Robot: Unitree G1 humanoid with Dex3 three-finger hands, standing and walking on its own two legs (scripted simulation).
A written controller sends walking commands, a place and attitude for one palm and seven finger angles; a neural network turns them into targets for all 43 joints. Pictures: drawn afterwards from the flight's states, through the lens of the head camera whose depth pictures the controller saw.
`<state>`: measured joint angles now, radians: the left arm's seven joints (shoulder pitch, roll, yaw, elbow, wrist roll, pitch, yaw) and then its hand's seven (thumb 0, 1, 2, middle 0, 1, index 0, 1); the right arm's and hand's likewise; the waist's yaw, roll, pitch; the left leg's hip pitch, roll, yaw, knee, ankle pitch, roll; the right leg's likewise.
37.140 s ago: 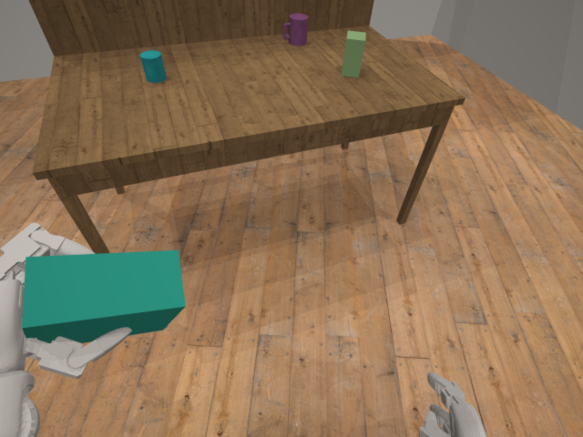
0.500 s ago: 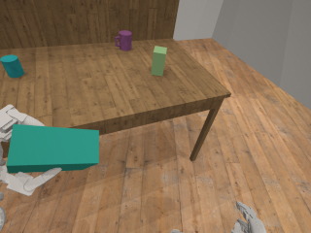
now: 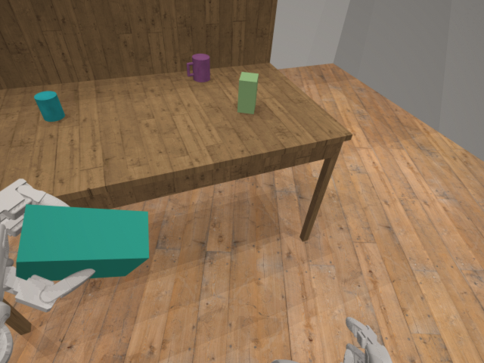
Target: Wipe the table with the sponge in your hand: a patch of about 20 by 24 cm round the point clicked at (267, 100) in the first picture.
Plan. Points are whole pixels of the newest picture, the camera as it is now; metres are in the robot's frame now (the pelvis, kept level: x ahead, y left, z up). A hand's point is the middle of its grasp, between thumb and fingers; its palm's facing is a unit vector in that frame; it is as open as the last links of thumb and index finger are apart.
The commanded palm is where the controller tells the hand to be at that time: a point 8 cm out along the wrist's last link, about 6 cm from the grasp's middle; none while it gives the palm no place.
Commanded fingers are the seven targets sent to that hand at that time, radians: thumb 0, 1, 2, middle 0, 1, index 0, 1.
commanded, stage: stop stepping back and stand still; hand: left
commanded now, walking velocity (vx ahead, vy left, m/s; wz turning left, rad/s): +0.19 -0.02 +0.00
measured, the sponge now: (103, 246) +0.23 +0.20 +0.14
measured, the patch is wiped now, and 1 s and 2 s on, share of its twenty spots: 1.00 1.00 1.00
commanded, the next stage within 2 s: stand and wait in 0.32 s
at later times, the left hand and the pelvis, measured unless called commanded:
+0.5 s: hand (55, 256) +0.20 +0.23 +0.18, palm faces +0.39 -0.84 -0.38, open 10.3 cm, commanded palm +0.14 +0.27 +0.19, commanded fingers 0.00 0.10 1.30 -1.20 -1.60 -1.20 -1.60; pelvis -0.02 -0.01 +0.00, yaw +1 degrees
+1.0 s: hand (64, 239) +0.22 +0.24 +0.17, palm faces +0.38 -0.86 -0.33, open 10.3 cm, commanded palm +0.17 +0.28 +0.19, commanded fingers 0.00 0.10 1.30 -1.20 -1.60 -1.20 -1.60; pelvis +0.01 +0.00 +0.02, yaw +0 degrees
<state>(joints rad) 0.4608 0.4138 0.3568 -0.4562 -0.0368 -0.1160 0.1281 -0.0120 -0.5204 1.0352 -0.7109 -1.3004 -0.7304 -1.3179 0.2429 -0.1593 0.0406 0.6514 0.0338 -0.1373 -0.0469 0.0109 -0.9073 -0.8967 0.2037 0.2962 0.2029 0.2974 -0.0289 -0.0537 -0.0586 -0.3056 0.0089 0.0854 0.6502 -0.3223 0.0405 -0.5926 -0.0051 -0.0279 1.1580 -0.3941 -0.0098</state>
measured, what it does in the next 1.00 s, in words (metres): steps on the spot: right foot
